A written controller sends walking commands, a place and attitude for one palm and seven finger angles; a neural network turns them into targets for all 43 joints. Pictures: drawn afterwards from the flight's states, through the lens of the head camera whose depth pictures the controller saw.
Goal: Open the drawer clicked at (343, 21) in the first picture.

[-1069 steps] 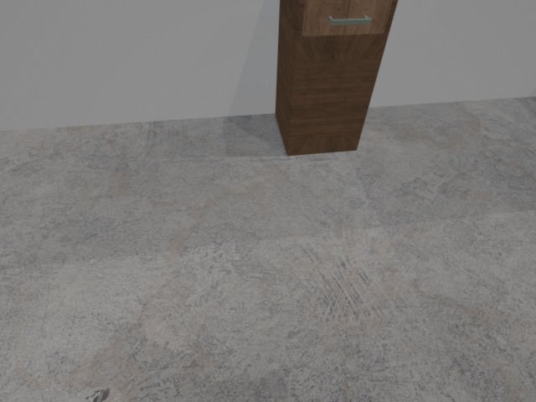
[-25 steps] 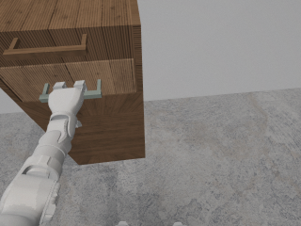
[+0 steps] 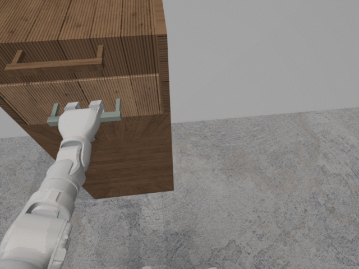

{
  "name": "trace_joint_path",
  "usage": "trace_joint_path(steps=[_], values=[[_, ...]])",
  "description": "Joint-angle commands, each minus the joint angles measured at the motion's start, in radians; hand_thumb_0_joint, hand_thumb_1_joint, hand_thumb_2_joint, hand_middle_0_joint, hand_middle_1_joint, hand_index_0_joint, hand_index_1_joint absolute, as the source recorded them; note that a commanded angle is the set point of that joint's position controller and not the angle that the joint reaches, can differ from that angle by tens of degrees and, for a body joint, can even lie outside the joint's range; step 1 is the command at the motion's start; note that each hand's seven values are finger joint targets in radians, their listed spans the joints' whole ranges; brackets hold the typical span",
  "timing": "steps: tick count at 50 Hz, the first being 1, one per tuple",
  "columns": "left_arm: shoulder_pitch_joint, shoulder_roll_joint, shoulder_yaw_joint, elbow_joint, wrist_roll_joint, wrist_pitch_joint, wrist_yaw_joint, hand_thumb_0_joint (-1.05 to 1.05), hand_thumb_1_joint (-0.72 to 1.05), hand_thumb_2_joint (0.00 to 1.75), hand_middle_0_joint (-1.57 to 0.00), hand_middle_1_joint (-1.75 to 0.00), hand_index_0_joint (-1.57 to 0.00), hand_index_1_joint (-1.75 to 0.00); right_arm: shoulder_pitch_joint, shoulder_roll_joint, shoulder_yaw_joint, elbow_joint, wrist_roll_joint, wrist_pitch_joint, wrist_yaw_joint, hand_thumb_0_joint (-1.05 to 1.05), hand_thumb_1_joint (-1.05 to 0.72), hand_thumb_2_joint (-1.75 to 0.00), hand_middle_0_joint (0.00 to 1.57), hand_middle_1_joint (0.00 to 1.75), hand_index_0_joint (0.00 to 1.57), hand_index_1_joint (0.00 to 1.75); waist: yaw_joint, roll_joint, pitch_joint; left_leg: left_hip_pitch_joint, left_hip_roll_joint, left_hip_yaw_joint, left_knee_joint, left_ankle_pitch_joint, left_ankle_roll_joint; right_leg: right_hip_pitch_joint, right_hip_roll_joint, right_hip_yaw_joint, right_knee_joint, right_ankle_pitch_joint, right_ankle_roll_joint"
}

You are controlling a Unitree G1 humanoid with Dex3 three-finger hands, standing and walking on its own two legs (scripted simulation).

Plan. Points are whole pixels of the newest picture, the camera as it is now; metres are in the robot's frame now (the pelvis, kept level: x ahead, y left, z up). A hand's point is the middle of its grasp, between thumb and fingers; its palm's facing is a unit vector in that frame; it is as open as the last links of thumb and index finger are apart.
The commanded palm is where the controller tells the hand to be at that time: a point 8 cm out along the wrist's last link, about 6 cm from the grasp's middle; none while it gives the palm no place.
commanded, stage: pull the drawer open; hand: left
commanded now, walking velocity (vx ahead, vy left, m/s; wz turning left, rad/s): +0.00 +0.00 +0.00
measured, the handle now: (86, 112) +0.49 +0.24 +0.03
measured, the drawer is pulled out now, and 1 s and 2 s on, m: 0.00 0.12 0.24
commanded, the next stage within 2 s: none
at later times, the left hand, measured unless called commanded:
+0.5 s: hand (86, 158) +0.37 +0.22 +0.01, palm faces +0.00 -0.04 -1.00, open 5.4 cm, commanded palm +0.33 +0.22 +0.06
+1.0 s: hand (84, 178) +0.32 +0.21 +0.01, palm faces -0.01 -0.06 -1.00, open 5.3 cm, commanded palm +0.28 +0.21 +0.06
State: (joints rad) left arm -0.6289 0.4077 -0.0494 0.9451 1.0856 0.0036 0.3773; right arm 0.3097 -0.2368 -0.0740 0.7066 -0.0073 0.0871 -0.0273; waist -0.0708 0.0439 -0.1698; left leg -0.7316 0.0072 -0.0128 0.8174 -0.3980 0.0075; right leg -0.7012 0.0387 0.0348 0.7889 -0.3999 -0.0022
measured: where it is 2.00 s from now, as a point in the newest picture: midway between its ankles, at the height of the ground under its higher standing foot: outside the picture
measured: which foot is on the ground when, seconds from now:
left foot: down 0.00-1.00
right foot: down 0.00-1.00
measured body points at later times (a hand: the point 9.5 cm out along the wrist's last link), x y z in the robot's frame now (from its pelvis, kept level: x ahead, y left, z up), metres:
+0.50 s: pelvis +0.00 +0.00 +0.01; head +0.05 -0.01 +0.46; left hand +0.36 +0.22 +0.06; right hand +0.12 -0.26 -0.12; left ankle -0.01 +0.11 -0.70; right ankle -0.02 -0.12 -0.70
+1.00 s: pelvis +0.00 -0.01 +0.01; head +0.03 -0.03 +0.46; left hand +0.32 +0.21 +0.06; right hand +0.14 -0.26 -0.11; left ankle -0.01 +0.11 -0.70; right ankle -0.02 -0.12 -0.70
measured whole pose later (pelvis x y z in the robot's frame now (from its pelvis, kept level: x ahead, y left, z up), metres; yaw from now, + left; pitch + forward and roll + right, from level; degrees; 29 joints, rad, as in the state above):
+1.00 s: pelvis +0.00 -0.01 +0.01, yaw +0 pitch +11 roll +0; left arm -0.15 0.33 -0.12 0.47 1.05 0.09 0.38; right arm 0.21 -0.23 -0.05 0.67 0.00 0.08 -0.04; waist 0.00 0.05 -0.14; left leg -0.56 0.00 -0.01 0.74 -0.38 0.00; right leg -0.54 0.03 0.04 0.75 -0.40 -0.01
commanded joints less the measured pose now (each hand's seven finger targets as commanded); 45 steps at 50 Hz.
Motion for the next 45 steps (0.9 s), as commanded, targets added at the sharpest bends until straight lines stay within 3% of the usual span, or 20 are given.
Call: trace_joint_path(steps=[1,9,12,16,22,27,29,33,37,39,41,45], values=[[-0.279,0.168,0.047,-0.194,-0.001,-0.007,0.036,0.00,0.90,0.90,-0.40,-1.35,-0.40,-1.35,0.072,-0.144,-0.050,-0.086,0.000,-0.018,-0.002,0.00,-0.90,-0.90,0.20,0.30,0.20,0.30,0.012,-0.003,-0.377,0.274,-0.027,0.038,-0.044,0.475,0.031,0.191,0.021,-0.046,-0.070,0.456,-0.036],[-0.081,0.104,0.017,-0.355,-0.023,0.023,0.044,0.00,0.90,0.90,-0.40,-1.35,-0.40,-1.35,0.021,-0.139,-0.053,-0.117,0.008,-0.018,0.008,0.00,-0.90,-0.90,0.20,0.30,0.20,0.30,0.035,-0.005,-0.364,0.335,-0.015,0.037,-0.063,0.555,0.029,0.221,0.024,-0.052,-0.086,0.483,-0.034],[-0.052,0.110,0.023,-0.397,-0.026,0.037,0.047,0.00,0.90,0.90,-0.40,-1.35,-0.40,-1.35,0.005,-0.141,-0.049,-0.120,0.011,-0.019,0.006,0.00,-0.90,-0.90,0.20,0.30,0.20,0.30,0.034,-0.032,-0.325,0.328,-0.015,0.032,-0.080,0.528,0.030,0.229,0.023,-0.055,-0.096,0.467,-0.034],[0.002,0.109,0.023,-0.441,-0.030,0.059,0.052,0.00,0.90,0.90,-0.40,-1.35,-0.40,-1.35,-0.030,-0.141,-0.042,-0.129,0.012,-0.021,0.002,0.00,-0.90,-0.90,0.20,0.30,0.20,0.30,0.037,-0.029,-0.287,0.333,-0.019,0.030,-0.098,0.491,0.028,0.238,0.022,-0.059,-0.110,0.434,-0.037],[-0.022,0.107,0.008,-0.457,-0.010,0.076,0.058,0.00,0.90,0.90,-0.40,-1.35,-0.40,-1.35,-0.067,-0.132,-0.030,-0.131,0.013,-0.025,-0.011,0.00,-0.90,-0.90,0.20,0.30,0.20,0.30,0.039,-0.013,-0.238,0.330,-0.027,0.032,-0.119,0.397,0.025,0.218,0.017,-0.058,-0.121,0.366,-0.040],[0.041,0.098,0.009,-0.503,-0.011,0.074,0.055,0.00,0.90,0.90,-0.40,-1.35,-0.40,-1.35,-0.094,-0.123,-0.028,-0.149,0.010,-0.030,-0.014,0.00,-0.90,-0.90,0.20,0.30,0.20,0.30,0.066,0.003,-0.288,0.360,-0.031,0.034,-0.115,0.426,0.022,0.250,0.015,-0.053,-0.113,0.390,-0.043],[0.065,0.050,-0.029,-0.520,-0.018,0.075,0.051,0.00,0.90,0.90,-0.40,-1.35,-0.40,-1.35,-0.108,-0.119,-0.025,-0.157,0.011,-0.034,-0.012,0.00,-0.90,-0.90,0.20,0.30,0.20,0.30,0.059,-0.006,-0.269,0.362,-0.030,0.032,-0.114,0.431,0.022,0.240,0.016,-0.057,-0.114,0.393,-0.042],[0.091,0.076,-0.004,-0.518,-0.020,0.076,0.047,0.00,0.90,0.90,-0.40,-1.35,-0.40,-1.35,-0.125,-0.123,-0.020,-0.161,0.013,-0.036,-0.018,0.00,-0.90,-0.90,0.20,0.30,0.20,0.30,0.059,-0.059,-0.217,0.327,-0.034,0.032,-0.124,0.366,0.023,0.242,0.014,-0.054,-0.124,0.361,-0.039],[0.115,0.073,-0.009,-0.552,-0.010,0.076,0.050,0.00,0.90,0.90,-0.40,-1.35,-0.40,-1.35,-0.141,-0.120,-0.018,-0.165,0.012,-0.041,-0.019,0.00,-0.90,-0.90,0.20,0.30,0.20,0.30,0.068,-0.039,-0.221,0.336,-0.037,0.036,-0.128,0.344,0.023,0.245,0.011,-0.049,-0.128,0.343,-0.041],[0.113,0.039,-0.039,-0.574,-0.014,0.076,0.051,0.00,0.90,0.90,-0.40,-1.35,-0.40,-1.35,-0.147,-0.116,-0.017,-0.167,0.012,-0.045,-0.019,0.00,-0.90,-0.90,0.20,0.30,0.20,0.30,0.065,-0.036,-0.220,0.340,-0.038,0.036,-0.127,0.339,0.025,0.239,0.011,-0.048,-0.130,0.342,-0.041],[0.157,0.069,-0.009,-0.591,-0.013,0.078,0.051,0.00,0.90,0.90,-0.40,-1.35,-0.40,-1.35,-0.152,-0.121,-0.020,-0.168,0.010,-0.045,-0.019,0.00,-0.90,-0.90,0.20,0.30,0.20,0.30,0.077,-0.031,-0.235,0.347,-0.039,0.035,-0.126,0.362,0.022,0.260,0.012,-0.044,-0.127,0.361,-0.044],[0.265,0.048,-0.014,-0.631,-0.030,0.084,0.044,0.00,0.90,0.90,-0.40,-1.35,-0.40,-1.35,-0.168,-0.115,-0.016,-0.179,0.010,-0.050,-0.017,0.00,-0.90,-0.90,0.20,0.30,0.20,0.30,0.089,-0.059,-0.234,0.337,-0.043,0.042,-0.127,0.358,0.024,0.293,0.008,-0.039,-0.128,0.394,-0.038]])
